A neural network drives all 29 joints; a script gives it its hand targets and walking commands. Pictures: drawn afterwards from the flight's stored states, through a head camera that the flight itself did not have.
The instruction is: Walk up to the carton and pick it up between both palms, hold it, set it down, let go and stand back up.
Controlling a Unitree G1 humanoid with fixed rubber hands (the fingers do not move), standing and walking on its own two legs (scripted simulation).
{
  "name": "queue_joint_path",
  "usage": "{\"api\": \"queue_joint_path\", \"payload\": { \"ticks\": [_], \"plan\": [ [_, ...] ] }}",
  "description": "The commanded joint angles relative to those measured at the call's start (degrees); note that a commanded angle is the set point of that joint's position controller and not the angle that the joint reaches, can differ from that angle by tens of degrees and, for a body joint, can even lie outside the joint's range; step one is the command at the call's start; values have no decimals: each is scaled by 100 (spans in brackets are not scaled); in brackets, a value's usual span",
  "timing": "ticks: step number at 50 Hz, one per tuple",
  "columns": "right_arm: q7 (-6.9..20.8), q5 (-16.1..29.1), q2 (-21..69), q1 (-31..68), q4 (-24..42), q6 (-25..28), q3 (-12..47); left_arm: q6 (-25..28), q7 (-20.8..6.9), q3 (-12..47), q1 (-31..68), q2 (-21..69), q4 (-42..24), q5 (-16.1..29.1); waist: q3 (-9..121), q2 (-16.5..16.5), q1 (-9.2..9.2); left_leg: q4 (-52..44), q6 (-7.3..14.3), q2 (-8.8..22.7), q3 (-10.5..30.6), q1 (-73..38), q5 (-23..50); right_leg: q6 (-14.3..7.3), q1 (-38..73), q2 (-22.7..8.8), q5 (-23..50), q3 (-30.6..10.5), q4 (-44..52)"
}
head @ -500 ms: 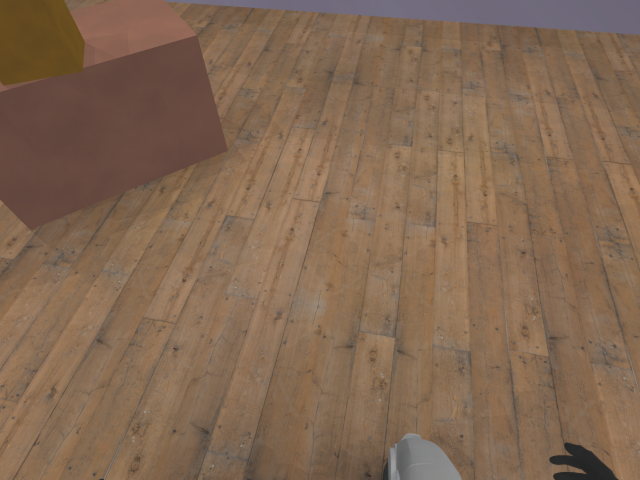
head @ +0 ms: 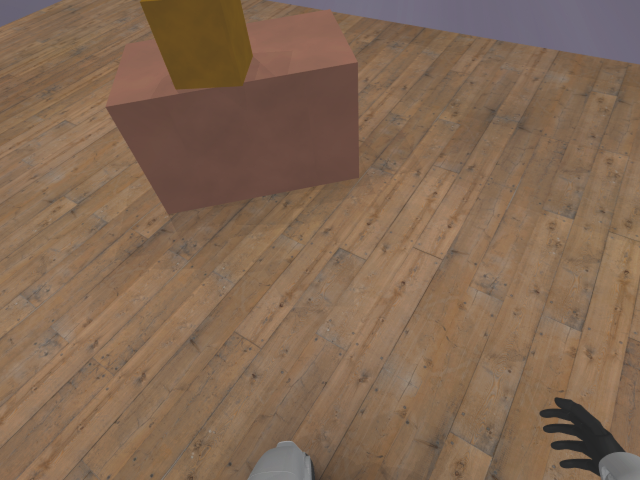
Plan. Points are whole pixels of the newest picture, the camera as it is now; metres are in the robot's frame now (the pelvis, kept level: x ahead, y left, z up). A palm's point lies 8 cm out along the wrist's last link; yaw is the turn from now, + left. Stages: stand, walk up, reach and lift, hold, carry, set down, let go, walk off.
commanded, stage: walk up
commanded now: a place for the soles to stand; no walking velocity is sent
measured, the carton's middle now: (203, 32) +1.44 +0.47 -0.07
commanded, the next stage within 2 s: none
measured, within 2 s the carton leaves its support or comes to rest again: neither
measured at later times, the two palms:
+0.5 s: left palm (110, 372) +0.27 +0.37 -0.08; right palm (532, 337) +0.33 -0.28 -0.12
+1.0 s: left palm (78, 341) +0.33 +0.46 -0.10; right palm (412, 186) +0.65 -0.13 -0.09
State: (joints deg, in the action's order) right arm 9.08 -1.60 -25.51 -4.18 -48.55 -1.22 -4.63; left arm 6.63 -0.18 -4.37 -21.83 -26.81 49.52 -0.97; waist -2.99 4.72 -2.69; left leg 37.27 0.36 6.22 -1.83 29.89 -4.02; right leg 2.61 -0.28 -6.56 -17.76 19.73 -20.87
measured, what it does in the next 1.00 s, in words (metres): walks ahead, turning left: left foot, then right foot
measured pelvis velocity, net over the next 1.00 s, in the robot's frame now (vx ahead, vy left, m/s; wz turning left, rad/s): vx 0.42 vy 0.13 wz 0.30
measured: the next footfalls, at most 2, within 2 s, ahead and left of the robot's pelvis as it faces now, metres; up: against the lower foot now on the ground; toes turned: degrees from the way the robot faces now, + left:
left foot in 0.08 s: +0.18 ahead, +0.14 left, +0.00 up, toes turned +6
right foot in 0.50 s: +0.42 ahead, -0.06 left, +0.00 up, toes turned +5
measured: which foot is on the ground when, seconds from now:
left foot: up 0.00-0.06, down 0.08-0.52, up 0.54-0.94, down 0.96-1.00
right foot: down 0.00-0.10, up 0.12-0.48, down 0.50-0.98, up 1.00-1.00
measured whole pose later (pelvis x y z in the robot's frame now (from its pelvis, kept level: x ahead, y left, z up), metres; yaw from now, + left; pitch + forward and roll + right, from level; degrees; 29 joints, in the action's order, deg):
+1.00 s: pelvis +0.42 +0.13 -0.02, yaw +17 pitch -1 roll -1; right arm 6.0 -2.1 -24.9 -6.7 -48.9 1.9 -4.9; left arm 4.6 -1.0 -3.1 -21.9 -27.6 49.2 -0.1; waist -2.7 0.4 -2.0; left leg 34.3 1.4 1.8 -2.2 22.8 -10.2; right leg 0.9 -7.7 -9.5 -25.0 8.5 -38.8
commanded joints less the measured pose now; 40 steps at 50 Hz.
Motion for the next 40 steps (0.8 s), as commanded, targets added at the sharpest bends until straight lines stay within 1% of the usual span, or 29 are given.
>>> {"api": "queue_joint_path", "payload": {
  "ticks": [1,2,3,4,5,6,7,8,9,10,11,12,15,17,18,20,22,23,24,25,26,27,28,29,30,31,32,36,40],
  "plan": [
    [-57,-14,-768,196,372,123,-257,4,98,-384,356,-1547,-370,29,215,-1024,303,-256,263,-226,-255,-779,-592,-1013,-238,-1354,2194,-415,-55],
    [-102,-31,-850,-264,245,130,-316,-37,104,-378,393,-1561,-380,42,438,-848,520,-508,390,-442,-300,-1357,-754,-971,-291,-1298,2513,-345,-796],
    [-182,-81,-1090,-970,31,155,-437,-83,93,-289,200,-1389,-380,55,901,-272,790,-737,591,-742,-203,-2402,-1017,-860,-601,-1056,2420,-295,-2098],
    [-302,-105,-1482,-1656,-110,171,-618,-107,68,-110,-167,-1097,-407,64,1218,681,1086,-1099,867,-492,557,-3555,-1703,-685,-1603,-736,1709,-368,-3624],
    [-413,7,-1928,-1421,136,161,-716,-93,15,-28,-163,-923,-643,129,1151,1844,906,-1659,1375,831,3336,-4631,-1651,-266,-3840,335,-1263,-518,-4866],
    [-462,278,-1871,-1335,269,139,-639,-77,55,-69,200,-1289,-694,62,1204,883,925,-2235,1738,1230,4175,-4060,-2066,-349,-4027,173,-1284,-1483,-5126],
    [-507,283,-1634,-1064,413,151,-558,-47,18,-46,344,-1342,-659,99,682,41,734,-2043,1501,1119,3163,-3596,-1429,-413,-4056,-137,-956,-1726,-5028],
    [-557,257,-1374,-998,396,219,-493,-23,-28,-24,228,-1202,-552,137,561,-177,570,-1825,1411,850,2519,-3411,-135,-443,-3886,-248,-486,-1841,-4733],
    [-582,261,-1170,-992,355,299,-404,-30,-52,-8,177,-1080,-477,168,459,-89,440,-1767,1246,549,1935,-2850,870,-446,-3528,-381,-273,-1855,-4280],
    [-587,290,-1064,-823,379,376,-348,-75,-60,-21,22,-1055,-424,154,371,49,265,-1814,1134,352,1475,-2277,1158,-408,-3045,-453,-114,-1940,-3887],
    [-576,278,-1026,-711,465,424,-311,-97,-75,-38,-174,-1073,-317,121,423,107,211,-1798,1137,230,1233,-2144,1367,-378,-2828,-366,2,-1814,-3823],
    [-560,246,-1000,-731,530,453,-300,-114,-87,-40,-202,-1034,-310,89,489,158,241,-1792,1211,189,1164,-2140,1313,-336,-2795,-310,28,-1745,-3694],
    [-531,162,-1069,-897,613,492,-316,-144,-113,-43,306,-943,-519,48,204,248,430,-2085,1438,209,1348,-1924,-159,-259,-3095,-306,163,-1717,-2925],
    [-505,134,-1168,-971,633,493,-336,-120,-142,-49,630,-904,-585,15,37,314,542,-2185,1427,144,1435,-1780,-1000,-270,-3056,-236,482,-1666,-2331],
    [-495,124,-1193,-997,641,491,-339,-94,-158,-50,749,-876,-591,9,-8,319,579,-2183,1387,109,1440,-1726,-1133,-290,-2944,-170,698,-1625,-2049],
    [-490,119,-1206,-974,660,474,-326,-41,-175,-70,805,-836,-542,17,-51,287,561,-2012,1316,92,1414,-1558,-789,-321,-2509,3,915,-1541,-1636],
    [-519,124,-1178,-887,687,461,-297,12,-165,-116,505,-825,-392,34,28,95,359,-1496,1184,115,1373,-1389,-185,-374,-1707,159,1109,-1541,-1248],
    [-535,145,-1141,-819,701,453,-274,38,-129,-164,126,-858,-247,29,175,-134,123,-960,1039,13,1269,-1214,51,-435,-1032,301,1274,-1470,-966],
    [-540,169,-979,-863,708,468,-207,75,-56,-264,-413,-1041,-100,0,489,-548,-189,-54,832,-278,1044,-879,283,-570,-56,358,1076,-1435,-770],
    [-533,180,-716,-995,728,473,-122,113,16,-420,-1129,-1427,-12,-57,875,-1436,-573,1574,538,-831,675,-117,-420,-834,894,-529,86,-2607,-268],
    [-580,127,-564,-1350,759,452,-52,117,43,-499,-1131,-1903,-139,-22,932,-1993,-390,2605,288,-1334,756,859,-2653,-1211,1250,-2180,-728,-5163,451],
    [-672,71,-1159,-1403,535,389,-214,79,26,-472,-442,-1906,-259,96,729,-1237,-123,3205,330,-926,1189,874,-2612,-1581,490,-2504,-1652,-5740,756],
    [-673,95,-1364,-1319,384,348,-261,86,13,-407,-116,-1616,-443,104,150,-568,-17,3147,221,-702,1304,732,-2112,-1474,-215,-2113,-2017,-4861,855],
    [-626,119,-1265,-1288,322,354,-254,74,12,-330,103,-1429,-470,111,-197,-697,105,2949,167,-672,1204,670,-1730,-1326,-680,-1643,-1743,-4109,984],
    [-570,149,-1174,-1295,286,338,-259,77,18,-284,296,-1318,-458,67,-344,-1001,216,2636,83,-522,1092,543,-1514,-1200,-1039,-1331,-1478,-3456,1071],
    [-503,161,-1082,-1400,228,316,-234,98,18,-271,396,-1224,-471,43,-323,-1225,295,2456,-3,-477,975,406,-1185,-1132,-1239,-1062,-1019,-2857,1083],
    [-445,155,-999,-1430,199,306,-222,117,14,-275,399,-1179,-468,3,-172,-1303,321,2368,-77,-483,881,352,-920,-1145,-1191,-891,-626,-2471,1046],
    [-335,54,-836,-694,376,309,-173,145,-18,-352,207,-1229,-440,-9,37,-1263,173,1306,-223,-310,477,470,-618,-1259,-893,-861,-35,-1904,1043],
    [-251,-11,-753,-104,479,282,-128,117,-59,-378,166,-1392,-426,34,-14,-1247,114,235,-130,-57,170,-44,-347,-1201,-1081,-897,110,-1591,895]
  ]
}}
